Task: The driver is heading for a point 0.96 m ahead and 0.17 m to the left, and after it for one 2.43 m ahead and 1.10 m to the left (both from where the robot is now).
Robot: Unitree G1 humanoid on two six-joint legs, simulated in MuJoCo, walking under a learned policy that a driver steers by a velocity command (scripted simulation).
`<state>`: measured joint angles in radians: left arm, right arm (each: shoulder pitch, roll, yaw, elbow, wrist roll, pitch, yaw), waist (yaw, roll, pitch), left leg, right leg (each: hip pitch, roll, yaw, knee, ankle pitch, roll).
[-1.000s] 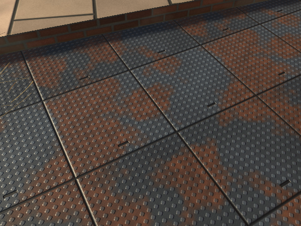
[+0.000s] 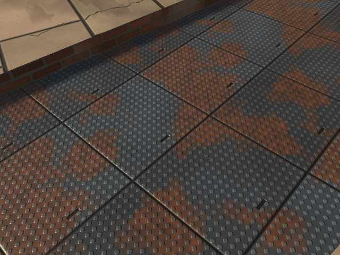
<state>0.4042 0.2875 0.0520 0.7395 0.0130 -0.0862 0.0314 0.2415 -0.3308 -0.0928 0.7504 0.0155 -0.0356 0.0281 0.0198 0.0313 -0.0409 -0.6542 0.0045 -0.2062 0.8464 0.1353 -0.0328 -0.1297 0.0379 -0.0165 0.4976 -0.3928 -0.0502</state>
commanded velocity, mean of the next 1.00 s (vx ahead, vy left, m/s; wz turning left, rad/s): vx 0.49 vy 0.00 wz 0.13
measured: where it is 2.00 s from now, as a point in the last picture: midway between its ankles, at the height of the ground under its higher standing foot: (141, 156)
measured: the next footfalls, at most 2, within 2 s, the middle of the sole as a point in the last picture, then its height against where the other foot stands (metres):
left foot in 0.28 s outside the picture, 0.15 m lower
right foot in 0.72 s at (157, 246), level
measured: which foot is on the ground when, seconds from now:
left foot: up 0.00-0.26, down 0.28-0.76, up 0.78-1.00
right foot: down 0.00-0.30, up 0.32-0.70, down 0.72-1.00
